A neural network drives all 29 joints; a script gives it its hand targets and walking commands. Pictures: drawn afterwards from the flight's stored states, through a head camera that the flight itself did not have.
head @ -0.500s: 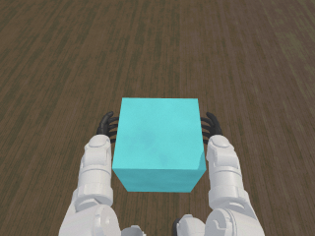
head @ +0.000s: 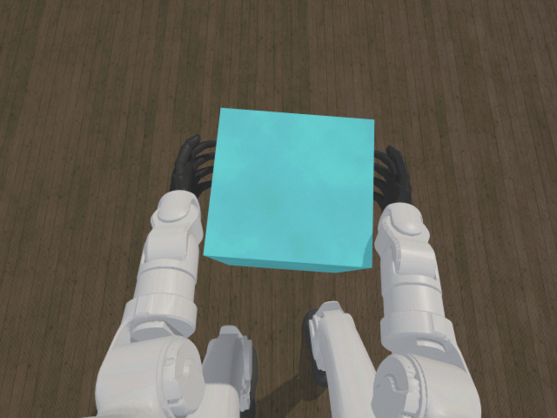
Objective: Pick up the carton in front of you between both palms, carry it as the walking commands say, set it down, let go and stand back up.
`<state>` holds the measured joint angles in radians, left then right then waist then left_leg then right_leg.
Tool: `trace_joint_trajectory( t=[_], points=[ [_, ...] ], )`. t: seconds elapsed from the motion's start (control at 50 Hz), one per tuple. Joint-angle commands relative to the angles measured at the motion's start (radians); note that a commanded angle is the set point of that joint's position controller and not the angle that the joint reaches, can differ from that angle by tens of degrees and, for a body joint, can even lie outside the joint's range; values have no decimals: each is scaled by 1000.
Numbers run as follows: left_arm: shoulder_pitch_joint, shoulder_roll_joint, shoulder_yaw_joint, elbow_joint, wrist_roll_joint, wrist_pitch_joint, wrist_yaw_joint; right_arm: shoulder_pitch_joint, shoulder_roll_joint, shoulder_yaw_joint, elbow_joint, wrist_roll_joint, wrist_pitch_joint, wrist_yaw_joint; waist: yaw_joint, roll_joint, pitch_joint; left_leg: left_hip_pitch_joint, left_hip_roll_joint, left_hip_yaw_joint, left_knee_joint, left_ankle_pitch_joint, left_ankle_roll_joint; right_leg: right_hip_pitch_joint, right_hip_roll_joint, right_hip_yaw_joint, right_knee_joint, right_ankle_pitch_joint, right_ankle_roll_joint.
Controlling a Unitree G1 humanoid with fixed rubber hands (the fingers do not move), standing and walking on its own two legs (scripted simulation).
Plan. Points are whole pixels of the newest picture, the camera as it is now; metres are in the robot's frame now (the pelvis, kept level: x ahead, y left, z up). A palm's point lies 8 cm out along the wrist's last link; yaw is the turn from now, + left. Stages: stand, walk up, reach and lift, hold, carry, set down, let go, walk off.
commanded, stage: set down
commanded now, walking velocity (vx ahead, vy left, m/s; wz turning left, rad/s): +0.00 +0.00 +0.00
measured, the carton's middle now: (288, 205) +0.43 -0.05 -0.14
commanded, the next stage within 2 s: none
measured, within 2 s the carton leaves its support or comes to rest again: neither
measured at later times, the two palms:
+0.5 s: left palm (230, 196) +0.48 +0.06 -0.22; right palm (385, 214) +0.41 -0.24 -0.23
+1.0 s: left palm (253, 200) +0.52 +0.02 -0.38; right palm (378, 221) +0.43 -0.27 -0.38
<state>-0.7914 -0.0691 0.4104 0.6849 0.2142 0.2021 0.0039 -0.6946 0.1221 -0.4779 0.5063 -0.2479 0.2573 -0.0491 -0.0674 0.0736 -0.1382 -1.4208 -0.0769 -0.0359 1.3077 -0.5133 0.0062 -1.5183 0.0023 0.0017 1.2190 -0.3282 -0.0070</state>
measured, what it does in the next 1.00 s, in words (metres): lowers itself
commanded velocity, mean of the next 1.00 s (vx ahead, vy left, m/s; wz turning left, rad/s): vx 0.00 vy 0.00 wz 0.00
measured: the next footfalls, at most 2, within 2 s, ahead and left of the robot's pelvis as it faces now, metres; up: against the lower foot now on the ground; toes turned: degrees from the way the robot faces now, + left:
none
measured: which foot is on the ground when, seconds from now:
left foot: down 0.00-1.00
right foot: down 0.00-1.00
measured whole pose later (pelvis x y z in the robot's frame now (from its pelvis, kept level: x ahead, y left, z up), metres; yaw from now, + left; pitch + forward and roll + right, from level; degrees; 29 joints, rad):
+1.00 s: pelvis -0.05 +0.00 -0.22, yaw +3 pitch +44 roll +1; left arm -1.46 0.18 0.16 0.97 0.04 0.25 0.15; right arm -1.26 -0.16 -0.51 0.71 -0.12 0.30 -0.05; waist -0.18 0.09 0.22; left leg -2.20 -0.12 0.01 2.07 -0.64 -0.01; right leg -2.31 -0.02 0.02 1.95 -0.40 0.00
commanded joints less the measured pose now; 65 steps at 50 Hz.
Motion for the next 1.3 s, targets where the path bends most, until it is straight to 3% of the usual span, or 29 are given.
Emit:
trace_joint_trajectory(
  t=[0.0,0.2,0.34,0.68,0.94,1.02,1.12,1.28],
  points=[
    [-505,-913,-464,79,-56,8,-184,-569,807,513,85,71,-9,236,-52,-19,-774,4,-104,-21,-119,200,-16,600,124,13,32,279,15],
    [-673,-883,-518,44,-108,-6,-100,-717,732,497,75,135,-15,246,-98,7,-968,-76,-126,1,69,206,-32,411,125,-26,231,288,32],
    [-788,-852,-536,43,-146,21,-78,-816,686,481,71,167,15,254,-129,15,-1013,-153,-135,24,175,154,-28,346,118,-45,329,266,38],
    [-1022,-716,-454,185,-161,32,-85,-1059,555,388,119,169,23,249,-174,5,-933,-426,-144,65,410,40,-4,218,92,-58,524,231,58],
    [-1197,-648,-579,191,-282,15,-84,-1237,443,415,101,255,-5,251,-235,29,-946,-468,-126,68,575,72,-6,210,57,-62,670,296,59],
    [-1257,-621,-614,147,-314,-8,-75,-1240,475,430,118,314,-12,258,-224,35,-957,-480,-127,69,614,108,-1,233,57,-47,711,366,53],
    [-1222,-610,-585,181,-280,-11,-67,-1256,468,422,142,341,-9,283,-194,95,-854,-485,-119,70,633,105,9,111,62,-37,725,337,46],
    [-1219,-610,-569,224,-275,-23,-89,-1193,443,329,251,293,-20,289,-239,124,-711,-551,-117,52,644,63,9,5,57,-41,740,287,33]
  ],
)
